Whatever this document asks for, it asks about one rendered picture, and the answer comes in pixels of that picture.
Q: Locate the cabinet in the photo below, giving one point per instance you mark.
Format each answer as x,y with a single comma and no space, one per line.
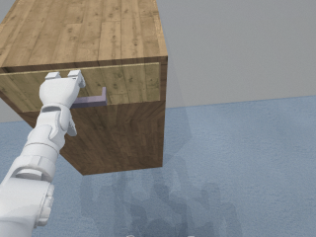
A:
39,35

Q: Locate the handle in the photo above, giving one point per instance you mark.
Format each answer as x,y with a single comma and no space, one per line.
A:
91,101

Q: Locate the left robot upper arm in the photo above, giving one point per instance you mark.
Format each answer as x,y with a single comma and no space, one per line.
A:
25,204

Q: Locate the left robot forearm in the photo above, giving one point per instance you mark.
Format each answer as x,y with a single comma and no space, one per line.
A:
39,155

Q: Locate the left robot hand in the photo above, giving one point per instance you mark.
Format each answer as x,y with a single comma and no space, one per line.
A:
63,91

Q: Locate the drawer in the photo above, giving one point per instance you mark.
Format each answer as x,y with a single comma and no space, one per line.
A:
125,83

